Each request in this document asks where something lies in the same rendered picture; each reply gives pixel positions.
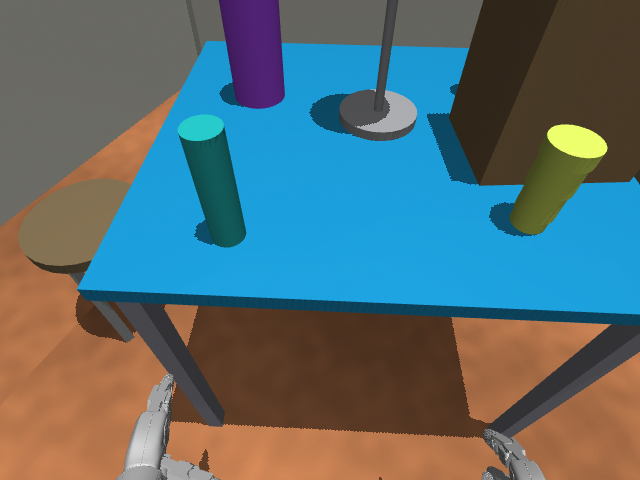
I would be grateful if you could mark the right robot hand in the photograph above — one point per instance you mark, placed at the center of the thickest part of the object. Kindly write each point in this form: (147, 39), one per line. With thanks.
(512, 455)

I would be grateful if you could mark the table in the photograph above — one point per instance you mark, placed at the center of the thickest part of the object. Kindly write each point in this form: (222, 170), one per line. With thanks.
(338, 223)

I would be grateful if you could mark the left robot hand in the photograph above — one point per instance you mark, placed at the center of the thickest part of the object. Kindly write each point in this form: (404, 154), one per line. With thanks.
(150, 436)

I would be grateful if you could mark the desk lamp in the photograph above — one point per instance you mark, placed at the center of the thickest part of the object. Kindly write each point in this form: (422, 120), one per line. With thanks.
(378, 114)

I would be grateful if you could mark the stool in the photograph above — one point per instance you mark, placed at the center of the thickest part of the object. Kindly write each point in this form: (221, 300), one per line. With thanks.
(63, 232)

